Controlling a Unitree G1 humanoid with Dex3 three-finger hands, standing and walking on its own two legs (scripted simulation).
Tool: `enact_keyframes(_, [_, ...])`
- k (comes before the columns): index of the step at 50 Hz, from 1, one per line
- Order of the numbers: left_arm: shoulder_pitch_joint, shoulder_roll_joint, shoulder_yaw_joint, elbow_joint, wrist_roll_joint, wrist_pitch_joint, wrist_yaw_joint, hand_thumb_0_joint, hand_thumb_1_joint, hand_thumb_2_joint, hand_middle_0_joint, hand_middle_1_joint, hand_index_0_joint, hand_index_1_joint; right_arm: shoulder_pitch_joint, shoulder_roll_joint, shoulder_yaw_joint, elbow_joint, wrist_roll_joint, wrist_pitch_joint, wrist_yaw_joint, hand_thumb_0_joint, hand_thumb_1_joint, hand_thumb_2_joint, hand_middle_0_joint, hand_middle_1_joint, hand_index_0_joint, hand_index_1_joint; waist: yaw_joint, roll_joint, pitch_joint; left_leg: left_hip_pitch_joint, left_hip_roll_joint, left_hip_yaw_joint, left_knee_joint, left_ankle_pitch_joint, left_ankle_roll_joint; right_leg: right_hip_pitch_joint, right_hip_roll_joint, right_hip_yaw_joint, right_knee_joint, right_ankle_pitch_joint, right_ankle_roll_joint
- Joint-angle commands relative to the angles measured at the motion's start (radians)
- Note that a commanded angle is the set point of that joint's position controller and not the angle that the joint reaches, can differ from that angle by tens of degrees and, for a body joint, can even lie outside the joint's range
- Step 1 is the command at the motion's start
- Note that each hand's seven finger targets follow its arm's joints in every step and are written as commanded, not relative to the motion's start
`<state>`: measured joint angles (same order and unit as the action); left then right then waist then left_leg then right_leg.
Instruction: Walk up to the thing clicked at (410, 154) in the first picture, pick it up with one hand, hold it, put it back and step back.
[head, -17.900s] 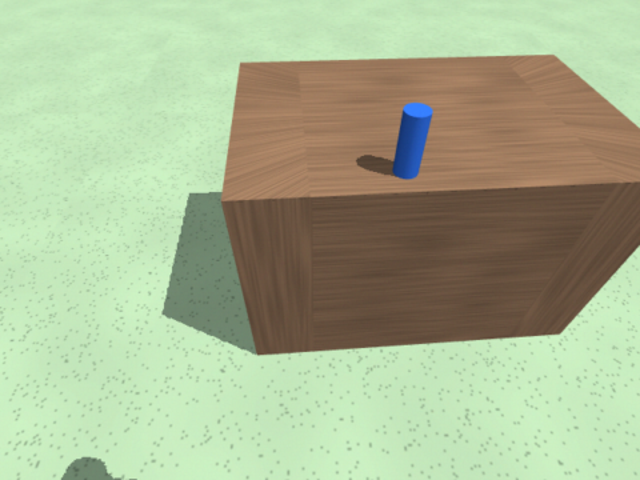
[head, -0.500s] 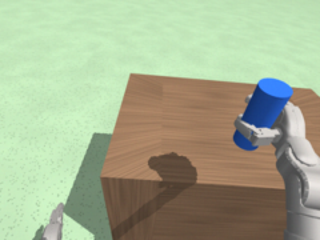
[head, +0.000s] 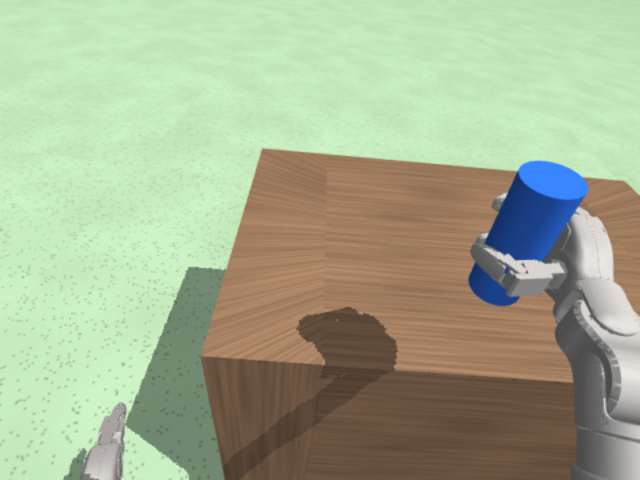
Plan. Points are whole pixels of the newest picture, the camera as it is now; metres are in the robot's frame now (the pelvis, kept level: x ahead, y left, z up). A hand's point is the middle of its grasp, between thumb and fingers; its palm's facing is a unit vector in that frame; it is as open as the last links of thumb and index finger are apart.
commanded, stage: hold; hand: right
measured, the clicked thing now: (519, 239) +0.32 -0.17 +0.23
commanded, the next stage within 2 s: crouch in 0.10 s
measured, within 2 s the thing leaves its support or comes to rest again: neither
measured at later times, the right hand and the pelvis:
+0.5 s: hand (503, 260) +0.34 -0.18 +0.18, palm faces +0.15 +0.99 -0.01, open 8.6 cm; pelvis -0.01 +0.00 +0.00, yaw +0 degrees
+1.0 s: hand (484, 271) +0.39 -0.20 +0.12, palm faces +0.16 +0.99 -0.01, open 8.6 cm; pelvis -0.01 +0.00 +0.00, yaw +1 degrees
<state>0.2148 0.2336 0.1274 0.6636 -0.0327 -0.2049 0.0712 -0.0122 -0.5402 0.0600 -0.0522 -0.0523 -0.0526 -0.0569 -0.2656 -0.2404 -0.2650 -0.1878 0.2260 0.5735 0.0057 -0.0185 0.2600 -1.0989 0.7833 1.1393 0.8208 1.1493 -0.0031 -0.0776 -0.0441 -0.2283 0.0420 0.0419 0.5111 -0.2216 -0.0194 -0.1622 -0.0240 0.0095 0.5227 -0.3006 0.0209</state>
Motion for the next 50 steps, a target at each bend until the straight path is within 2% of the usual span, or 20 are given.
enact_keyframes(1, [-0.134, 0.121, 0.033, -0.175, 0.001, -0.054, 0.005, 0.000, -0.547, 0.051, -0.050, -0.051, -0.049, -0.052, -0.463, -0.205, -0.088, -0.285, 0.022, -0.108, 0.002, 0.000, -0.288, -1.312, 1.297, 1.428, 1.336, 1.428, -0.004, 0.062, -0.211, 0.090, -0.030, 0.035, -0.061, 0.205, 0.009, 0.024, 0.028, -0.009, -0.064, 0.250, -0.022])
enact_keyframes(6, [-0.169, 0.148, 0.050, -0.199, 0.004, -0.054, 0.011, 0.000, -0.550, 0.053, -0.052, -0.053, -0.051, -0.054, -0.499, -0.233, -0.106, -0.267, 0.015, -0.105, -0.002, 0.000, -0.274, -1.309, 1.281, 1.418, 1.321, 1.418, 0.003, 0.072, -0.222, 0.090, -0.025, 0.030, -0.077, 0.146, 0.006, 0.018, 0.035, -0.012, -0.074, 0.177, -0.030])
enact_keyframes(8, [-0.138, 0.134, 0.044, -0.170, 0.003, -0.050, 0.010, 0.000, -0.548, 0.051, -0.053, -0.053, -0.052, -0.054, -0.461, -0.205, -0.085, -0.257, 0.015, -0.103, 0.004, 0.000, -0.269, -1.304, 1.277, 1.413, 1.318, 1.413, 0.001, 0.069, -0.211, 0.086, -0.027, 0.032, -0.070, 0.162, 0.008, 0.023, 0.032, -0.012, -0.072, 0.198, -0.026])
enact_keyframes(10, [-0.159, 0.106, 0.013, -0.200, 0.001, -0.051, 0.005, 0.000, -0.529, 0.050, -0.059, -0.068, -0.071, -0.057, -0.483, -0.198, -0.083, -0.284, 0.021, -0.109, 0.004, 0.000, -0.206, -1.323, 1.218, 1.409, 1.271, 1.409, 0.000, 0.072, -0.211, 0.094, -0.024, 0.032, -0.077, 0.138, 0.006, 0.008, 0.035, -0.014, -0.073, 0.177, -0.029])
enact_keyframes(12, [-0.164, 0.080, -0.012, -0.185, -0.003, -0.052, -0.001, 0.000, -0.530, 0.051, -0.047, -0.052, -0.051, -0.048, -0.464, -0.209, -0.087, -0.278, 0.018, -0.105, 0.006, 0.000, -0.288, -1.310, 1.314, 1.434, 1.351, 1.434, -0.010, 0.045, -0.171, 0.079, -0.027, 0.030, -0.087, 0.088, 0.008, -0.019, 0.034, -0.015, -0.088, 0.126, -0.028])
enact_keyframes(14, [-0.144, 0.082, -0.008, -0.146, -0.003, -0.049, -0.005, 0.000, -0.532, 0.051, -0.046, -0.050, -0.049, -0.047, -0.439, -0.174, -0.062, -0.205, 0.017, -0.099, 0.011, 0.000, -0.289, -1.321, 1.331, 1.449, 1.368, 1.449, 0.000, 0.069, -0.144, 0.061, -0.033, 0.035, -0.089, 0.073, 0.006, -0.029, 0.031, -0.010, -0.096, 0.106, -0.030])
enact_keyframes(20, [-0.133, 0.140, 0.043, -0.146, 0.003, -0.069, 0.003, 0.000, -0.537, 0.052, -0.049, -0.050, -0.051, -0.048, -0.484, -0.195, -0.078, -0.067, 0.005, -0.138, 0.010, 0.000, -0.274, -1.329, 1.324, 1.453, 1.363, 1.453, 0.037, 0.117, -0.129, 0.019, -0.029, 0.027, -0.100, 0.021, -0.002, -0.033, 0.032, -0.010, -0.094, 0.043, -0.041])
enact_keyframes(24, [-0.116, 0.119, 0.026, -0.158, 0.007, -0.092, 0.007, 0.000, -0.542, 0.055, -0.050, -0.048, -0.049, -0.048, -0.564, -0.230, -0.089, -0.011, -0.009, -0.224, 0.008, 0.000, -0.279, -1.334, 1.337, 1.461, 1.376, 1.461, 0.031, 0.097, -0.180, 0.020, -0.022, 0.016, -0.082, 0.053, -0.002, -0.031, 0.031, -0.012, -0.075, 0.070, -0.040])
enact_keyframes(25, [-0.113, 0.091, -0.001, -0.139, 0.006, -0.096, 0.002, 0.000, -0.543, 0.057, -0.050, -0.050, -0.050, -0.049, -0.563, -0.195, -0.057, 0.019, -0.011, -0.245, 0.010, 0.000, -0.295, -1.328, 1.336, 1.454, 1.373, 1.454, 0.030, 0.076, -0.170, 0.016, -0.022, 0.016, -0.075, 0.057, 0.001, -0.041, 0.031, -0.013, -0.077, 0.074, -0.036])
enact_keyframes(28, [-0.125, 0.121, 0.026, -0.131, 0.012, -0.108, 0.008, 0.000, -0.543, 0.058, -0.051, -0.049, -0.051, -0.049, -0.618, -0.272, -0.104, 0.036, -0.022, -0.332, 0.004, 0.000, -0.310, -1.311, 1.328, 1.434, 1.361, 1.434, 0.022, 0.044, -0.232, 0.030, -0.022, 0.010, -0.056, 0.084, 0.005, -0.037, 0.027, -0.012, -0.060, 0.097, -0.032])
enact_keyframes(30, [-0.133, 0.083, -0.021, -0.151, 0.014, -0.120, 0.004, 0.000, -0.541, 0.057, -0.051, -0.052, -0.053, -0.049, -0.608, -0.226, -0.064, 0.069, -0.028, -0.378, 0.007, 0.000, -0.318, -1.320, 1.336, 1.443, 1.368, 1.443, 0.022, 0.030, -0.277, 0.042, -0.024, 0.010, -0.041, 0.117, 0.008, -0.020, 0.023, -0.012, -0.052, 0.130, -0.025])
enact_keyframes(32, [-0.108, 0.093, -0.015, -0.118, 0.016, -0.116, 0.015, 0.000, -0.542, 0.058, -0.050, -0.051, -0.052, -0.049, -0.607, -0.274, -0.102, 0.127, -0.028, -0.425, 0.004, 0.000, -0.315, -1.344, 1.355, 1.470, 1.389, 1.470, 0.015, 0.019, -0.289, 0.042, -0.027, 0.008, -0.029, 0.165, 0.012, -0.018, 0.019, -0.010, -0.041, 0.184, -0.021])
enact_keyframes(33, [-0.156, 0.068, -0.049, -0.164, 0.016, -0.120, 0.013, 0.000, -0.547, 0.061, -0.052, -0.051, -0.051, -0.051, -0.636, -0.272, -0.084, 0.084, -0.033, -0.453, 0.005, 0.000, -0.330, -1.352, 1.363, 1.476, 1.397, 1.477, 0.010, 0.007, -0.324, 0.060, -0.026, 0.007, -0.024, 0.184, 0.013, -0.010, 0.018, -0.010, -0.035, 0.205, -0.019])
enact_keyframes(36, [-0.129, 0.126, 0.004, -0.135, 0.024, -0.112, 0.028, 0.000, -0.548, 0.061, -0.053, -0.051, -0.052, -0.052, -0.609, -0.287, -0.099, 0.205, -0.034, -0.499, 0.006, 0.000, -0.325, -1.367, 1.369, 1.490, 1.404, 1.491, 0.025, 0.018, -0.314, 0.050, -0.028, 0.007, -0.022, 0.191, 0.013, -0.023, 0.016, -0.011, -0.032, 0.212, -0.019])
enact_keyframes(37, [-0.098, 0.091, -0.028, -0.109, 0.023, -0.108, 0.024, 0.000, -0.541, 0.056, -0.052, -0.052, -0.054, -0.050, -0.598, -0.241, -0.070, 0.246, -0.030, -0.513, 0.013, 0.000, -0.320, -1.370, 1.376, 1.497, 1.411, 1.498, 0.031, 0.039, -0.266, 0.025, -0.033, 0.010, -0.027, 0.175, 0.012, -0.044, 0.013, -0.010, -0.038, 0.195, -0.021])
enact_keyframes(38, [-0.130, 0.083, -0.036, -0.119, 0.023, -0.107, 0.023, 0.000, -0.549, 0.059, -0.053, -0.050, -0.052, -0.051, -0.629, -0.288, -0.095, 0.238, -0.037, -0.537, 0.014, 0.000, -0.334, -1.375, 1.378, 1.500, 1.413, 1.500, 0.020, 0.019, -0.281, 0.034, -0.028, 0.006, -0.025, 0.169, 0.013, -0.053, 0.016, -0.014, -0.037, 0.185, -0.020])
enact_keyframes(40, [-0.157, 0.149, 0.017, -0.159, 0.025, -0.107, 0.035, 0.000, -0.539, 0.051, -0.055, -0.051, -0.057, -0.049, -0.643, -0.327, -0.121, 0.281, -0.035, -0.571, 0.014, 0.000, -0.330, -1.372, 1.374, 1.496, 1.410, 1.497, 0.030, 0.039, -0.282, 0.029, -0.031, 0.003, -0.030, 0.142, 0.013, -0.052, 0.014, -0.015, -0.039, 0.153, -0.022])
enact_keyframes(42, [-0.079, 0.076, -0.039, -0.124, 0.024, -0.098, 0.024, 0.000, -0.539, 0.051, -0.056, -0.053, -0.057, -0.050, -0.628, -0.236, -0.052, 0.337, -0.034, -0.595, 0.032, 0.000, -0.323, -1.383, 1.377, 1.506, 1.415, 1.506, 0.051, 0.037, -0.251, -0.002, -0.035, 0.006, -0.031, 0.143, 0.013, -0.054, 0.011, -0.015, -0.044, 0.150, -0.021])
enact_keyframes(45, [-0.104, 0.134, 0.002, -0.164, 0.023, -0.093, 0.032, 0.000, -0.537, 0.047, -0.056, -0.050, -0.058, -0.048, -0.660, -0.329, -0.104, 0.357, -0.033, -0.639, 0.048, 0.000, -0.335, -1.364, 1.368, 1.487, 1.403, 1.487, 0.049, 0.044, -0.320, 0.018, -0.030, 0.000, -0.020, 0.191, 0.009, -0.033, 0.016, -0.018, -0.030, 0.192, -0.025])
enact_keyframes(50, [-0.095, 0.109, -0.014, -0.137, 0.023, -0.067, 0.025, 0.000, -0.536, 0.047, -0.056, -0.051, -0.058, -0.048, -0.662, -0.300, -0.090, 0.416, -0.026, -0.692, 0.065, 0.000, -0.337, -1.345, 1.352, 1.465, 1.385, 1.466, 0.051, 0.039, -0.318, 0.010, -0.030, -0.002, -0.006, 0.228, 0.012, -0.055, 0.018, -0.018, -0.020, 0.232, -0.022])
